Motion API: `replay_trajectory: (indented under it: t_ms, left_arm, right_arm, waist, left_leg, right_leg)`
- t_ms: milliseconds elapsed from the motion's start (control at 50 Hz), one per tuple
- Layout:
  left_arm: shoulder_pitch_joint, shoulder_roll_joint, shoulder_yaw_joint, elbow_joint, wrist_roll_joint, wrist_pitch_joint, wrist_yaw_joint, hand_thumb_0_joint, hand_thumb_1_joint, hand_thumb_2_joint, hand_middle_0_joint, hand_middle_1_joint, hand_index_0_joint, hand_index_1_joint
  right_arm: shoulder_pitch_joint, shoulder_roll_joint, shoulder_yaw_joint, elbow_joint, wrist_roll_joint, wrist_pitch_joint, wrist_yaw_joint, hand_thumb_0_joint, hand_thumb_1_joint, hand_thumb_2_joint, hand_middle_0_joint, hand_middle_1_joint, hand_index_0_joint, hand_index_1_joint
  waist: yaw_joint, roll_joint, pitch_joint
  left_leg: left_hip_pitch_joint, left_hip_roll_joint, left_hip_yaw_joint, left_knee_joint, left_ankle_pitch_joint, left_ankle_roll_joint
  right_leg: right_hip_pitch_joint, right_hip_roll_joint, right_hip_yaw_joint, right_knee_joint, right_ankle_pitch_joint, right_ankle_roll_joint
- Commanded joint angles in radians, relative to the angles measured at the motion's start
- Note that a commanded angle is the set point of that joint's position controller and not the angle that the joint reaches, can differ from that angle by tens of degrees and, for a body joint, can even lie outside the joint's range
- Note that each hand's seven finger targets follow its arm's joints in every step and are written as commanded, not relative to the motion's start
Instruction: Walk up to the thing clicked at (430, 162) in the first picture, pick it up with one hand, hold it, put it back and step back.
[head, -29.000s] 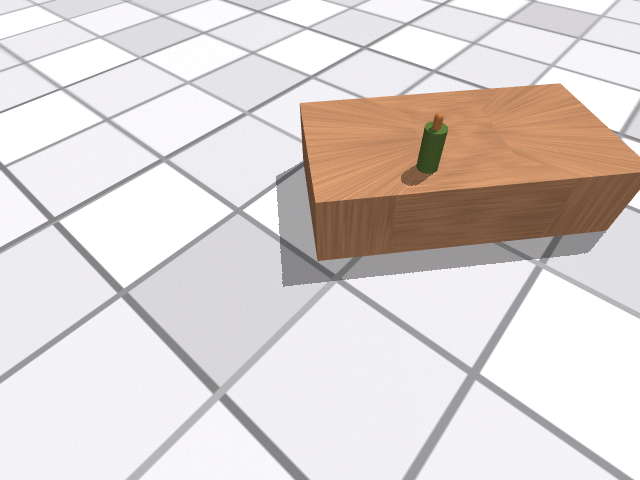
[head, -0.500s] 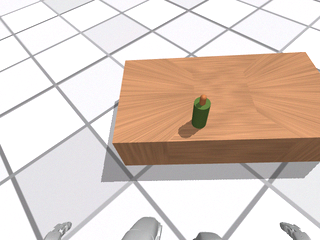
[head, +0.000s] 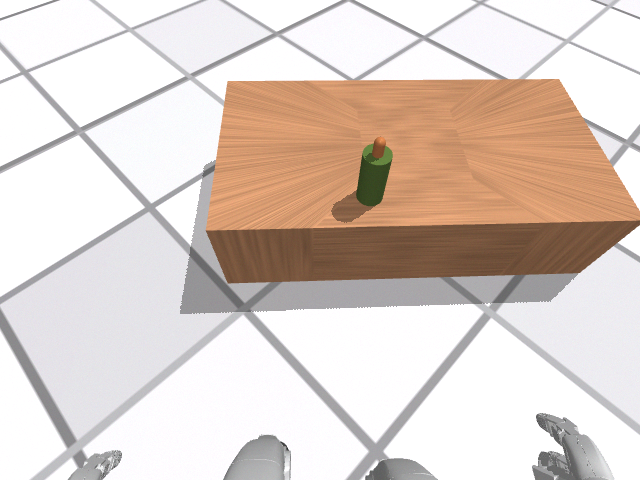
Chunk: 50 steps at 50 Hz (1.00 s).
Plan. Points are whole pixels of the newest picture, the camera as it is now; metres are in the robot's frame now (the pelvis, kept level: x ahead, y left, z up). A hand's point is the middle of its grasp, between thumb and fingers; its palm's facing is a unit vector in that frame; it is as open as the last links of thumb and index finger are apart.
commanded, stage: step back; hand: right
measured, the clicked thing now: (374, 169) +0.85 -0.10 -0.32
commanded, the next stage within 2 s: stand in 1.84 s
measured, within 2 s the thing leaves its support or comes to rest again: neither
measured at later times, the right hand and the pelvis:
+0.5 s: hand out of the picture -0.07 -0.27 -0.15, palm faces -0.14 +0.91 -0.40, open 7.4 cm; pelvis -0.17 -0.02 -0.01, yaw +6 degrees
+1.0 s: hand out of the picture -0.20 -0.32 -0.15, palm faces -0.13 +0.92 -0.36, open 7.4 cm; pelvis -0.29 -0.05 +0.00, yaw +5 degrees
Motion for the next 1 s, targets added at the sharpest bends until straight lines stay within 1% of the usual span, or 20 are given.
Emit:
replay_trajectory:
  t_ms: [0,20,40,60,120,160,260,360,380,400,420,500,640,700,720,740,760,820,920,980]
  left_arm:
    - [0.151,0.148,0.058,-0.012,0.002,-0.04,0.001,0.0,0.9,0.9,-0.2,-0.3,-0.2,-0.3]
    - [0.145,0.195,0.072,-0.017,0.016,-0.047,0.002,0.0,0.9,0.9,-0.2,-0.3,-0.2,-0.3]
    - [0.136,0.281,0.094,-0.032,0.024,-0.05,-0.001,0.0,0.9,0.9,-0.2,-0.3,-0.2,-0.3]
    - [0.066,0.371,0.109,-0.069,0.026,-0.047,0.002,0.0,0.9,0.9,-0.2,-0.3,-0.2,-0.3]
    - [-0.126,0.245,0.07,-0.11,0.016,-0.053,0.018,0.0,0.9,0.9,-0.2,-0.3,-0.2,-0.3]
    - [-0.096,0.221,0.072,-0.122,0.022,-0.054,0.022,0.0,0.9,0.9,-0.2,-0.3,-0.2,-0.3]
    - [0.032,0.213,0.066,-0.103,0.018,-0.04,0.036,0.0,0.9,0.9,-0.2,-0.3,-0.2,-0.3]
    - [-0.069,0.23,0.049,-0.13,-0.003,-0.019,0.028,0.0,0.9,0.9,-0.2,-0.3,-0.2,-0.3]
    - [-0.056,0.198,0.036,-0.134,-0.003,-0.017,0.025,0.0,0.9,0.9,-0.2,-0.3,-0.2,-0.3]
    - [-0.065,0.157,0.023,-0.148,-0.013,-0.019,0.023,0.0,0.9,0.9,-0.2,-0.3,-0.2,-0.3]
    - [-0.136,0.194,0.051,-0.144,-0.011,-0.018,0.035,0.0,0.9,0.9,-0.2,-0.3,-0.2,-0.3]
    - [-0.021,0.184,0.051,-0.064,-0.021,-0.008,0.027,0.0,0.9,0.9,-0.2,-0.3,-0.2,-0.3]
    - [-0.001,0.166,0.039,-0.02,0.002,-0.055,0.003,0.0,0.9,0.9,-0.2,-0.3,-0.2,-0.3]
    - [0.137,0.169,0.05,0.071,0.012,-0.075,0.004,0.0,0.9,0.9,-0.2,-0.3,-0.2,-0.3]
    - [0.146,0.222,0.068,0.074,0.029,-0.081,0.007,0.0,0.9,0.9,-0.2,-0.3,-0.2,-0.3]
    - [0.085,0.323,0.09,0.043,0.031,-0.081,0.008,0.0,0.9,0.9,-0.2,-0.3,-0.2,-0.3]
    - [-0.005,0.36,0.094,0.015,0.034,-0.084,0.009,0.0,0.9,0.9,-0.2,-0.3,-0.2,-0.3]
    - [-0.061,0.229,0.06,0.012,0.02,-0.101,0.016,0.0,0.9,0.9,-0.2,-0.3,-0.2,-0.3]
    - [0.04,0.252,0.068,0.032,0.024,-0.103,0.007,0.0,0.9,0.9,-0.2,-0.3,-0.2,-0.3]
    - [0.0,0.248,0.054,0.026,0.013,-0.088,0.001,0.0,0.9,0.9,-0.2,-0.3,-0.2,-0.3]
  right_arm:
    - [-0.006,-0.286,-0.075,-0.06,0.01,0.009,-0.013,0.0,-0.9,-0.9,0.2,0.3,0.2,0.3]
    - [0.002,-0.243,-0.06,-0.065,0.019,0.01,-0.01,0.0,-0.9,-0.9,0.2,0.3,0.2,0.3]
    - [-0.007,-0.189,-0.049,-0.086,0.026,0.006,-0.009,0.0,-0.9,-0.9,0.2,0.3,0.2,0.3]
    - [-0.057,-0.201,-0.06,-0.087,0.022,0.009,-0.029,0.0,-0.9,-0.9,0.2,0.3,0.2,0.3]
    - [0.045,-0.224,-0.059,-0.019,0.034,0.006,-0.031,0.0,-0.9,-0.9,0.2,0.3,0.2,0.3]
    - [0.072,-0.218,-0.054,-0.01,0.027,-0.004,-0.032,0.0,-0.9,-0.9,0.2,0.3,0.2,0.3]
    - [0.035,-0.185,-0.042,-0.027,0.01,-0.009,-0.026,0.0,-0.9,-0.9,0.2,0.3,0.2,0.3]
    - [0.178,-0.2,-0.061,0.037,0.005,-0.014,-0.015,0.0,-0.9,-0.9,0.2,0.3,0.2,0.3]
    - [0.169,-0.247,-0.076,0.037,-0.001,-0.015,-0.017,0.0,-0.9,-0.9,0.2,0.3,0.2,0.3]
    - [0.116,-0.349,-0.093,0.011,-0.007,-0.012,-0.012,0.0,-0.9,-0.9,0.2,0.3,0.2,0.3]
    - [0.102,-0.4,-0.099,-0.003,-0.005,-0.013,-0.006,0.0,-0.9,-0.9,0.2,0.3,0.2,0.3]
    - [-0.016,-0.275,-0.062,-0.017,-0.012,-0.018,-0.024,0.0,-0.9,-0.9,0.2,0.3,0.2,0.3]
    - [0.059,-0.274,-0.074,0.002,-0.02,-0.005,-0.006,0.0,-0.9,-0.9,0.2,0.3,0.2,0.3]
    - [0.02,-0.262,-0.066,0.005,-0.009,0.013,0.003,0.0,-0.9,-0.9,0.2,0.3,0.2,0.3]
    - [0.014,-0.21,-0.049,-0.012,-0.004,0.009,0.005,0.0,-0.9,-0.9,0.2,0.3,0.2,0.3]
    - [-0.044,-0.167,-0.042,-0.028,0.0,0.003,-0.003,0.0,-0.9,-0.9,0.2,0.3,0.2,0.3]
    - [-0.061,-0.226,-0.064,-0.015,0.002,0.004,-0.01,0.0,-0.9,-0.9,0.2,0.3,0.2,0.3]
    - [0.015,-0.203,-0.049,0.05,0.016,-0.018,-0.005,0.0,-0.9,-0.9,0.2,0.3,0.2,0.3]
    - [-0.009,-0.192,-0.044,0.055,-0.005,-0.037,0.01,0.0,-0.9,-0.9,0.2,0.3,0.2,0.3]
    - [0.05,-0.177,-0.052,0.091,-0.002,-0.051,0.015,0.0,-0.9,-0.9,0.2,0.3,0.2,0.3]
  waist:
    - [0.019,0.219,-0.309]
    - [0.013,0.137,-0.279]
    - [0.017,-0.117,-0.227]
    - [0.074,-0.249,-0.171]
    - [-0.048,-0.075,-0.114]
    - [-0.028,-0.119,-0.151]
    - [0.056,-0.151,-0.209]
    - [-0.022,-0.124,-0.27]
    - [-0.017,-0.02,-0.271]
    - [-0.013,0.202,-0.255]
    - [-0.066,0.256,-0.234]
    - [0.025,0.13,-0.184]
    - [-0.048,0.214,-0.245]
    - [0.021,0.156,-0.25]
    - [0.022,0.015,-0.214]
    - [0.063,-0.156,-0.157]
    - [0.052,-0.142,-0.07]
    - [-0.015,-0.043,-0.08]
    - [0.054,-0.141,-0.129]
    - [0.012,-0.134,-0.143]
  left_leg:
    - [0.157,0.155,-0.19,-0.055,0.219,0.145]
    - [0.012,0.094,-0.183,0.004,0.081,0.083]
    - [-0.189,-0.087,-0.112,0.181,-0.204,0.013]
    - [-0.149,-0.146,-0.146,0.433,-0.421,-0.017]
    - [-0.117,-0.172,-0.214,0.617,-0.29,-0.014]
    - [-0.107,-0.163,-0.173,0.605,-0.274,-0.026]
    - [-0.139,-0.117,-0.093,0.288,-0.331,-0.032]
    - [0.156,-0.083,-0.016,-0.161,-0.037,0.012]
    - [0.224,0.033,-0.191,-0.195,0.056,0.068]
    - [0.227,0.242,-0.46,-0.238,0.185,0.195]
    - [0.07,0.358,-0.582,-0.274,0.284,0.32]
    - [0.06,0.214,-0.28,-0.191,0.363,0.236]
    - [0.237,0.17,-0.26,-0.204,-0.081,0.211]
    - [0.062,0.118,-0.176,-0.105,-0.22,0.13]
    - [-0.129,0.037,-0.122,0.036,-0.28,0.064]
    - [-0.168,-0.091,-0.131,0.177,-0.346,0.001]
    - [-0.106,-0.056,-0.227,0.34,-0.34,-0.018]
    - [-0.115,-0.108,-0.182,0.357,-0.2,-0.016]
    - [-0.078,-0.069,-0.082,0.123,-0.263,-0.027]
    - [0.122,-0.087,-0.001,-0.112,-0.185,-0.009]
  right_leg:
    - [0.139,-0.018,-0.091,-0.439,0.211,-0.043]
    - [0.188,-0.084,0.04,-0.457,0.225,-0.068]
    - [0.187,-0.281,0.324,-0.501,0.247,-0.148]
    - [-0.068,-0.474,0.501,-0.576,0.29,-0.318]
    - [-0.099,-0.311,0.173,-0.45,0.557,-0.235]
    - [-0.015,-0.269,0.101,-0.399,0.63,-0.22]
    - [0.253,-0.305,0.124,-0.328,0.785,-0.23]
    - [0.102,-0.282,0.098,-0.235,0.596,-0.154]
    - [-0.025,-0.217,0.065,-0.153,0.436,-0.1]
    - [-0.183,-0.042,-0.077,0.016,0.113,-0.037]
    - [-0.132,0.002,-0.012,0.24,-0.182,-0.024]
    - [-0.153,0.04,0.088,0.437,-0.047,-0.032]
    - [-0.043,-0.012,-0.063,-0.168,-0.048,-0.008]
    - [0.19,-0.01,-0.065,-0.505,0.123,-0.065]
    - [0.242,-0.13,0.171,-0.541,-0.021,-0.108]
    - [0.015,-0.377,0.467,-0.634,-0.242,-0.218]
    - [-0.179,-0.47,0.552,-0.669,-0.298,-0.297]
    - [-0.01,-0.28,0.193,-0.508,0.256,-0.191]
    - [0.141,-0.295,0.173,-0.483,0.227,-0.196]
    - [0.06,-0.28,0.127,-0.436,0.232,-0.173]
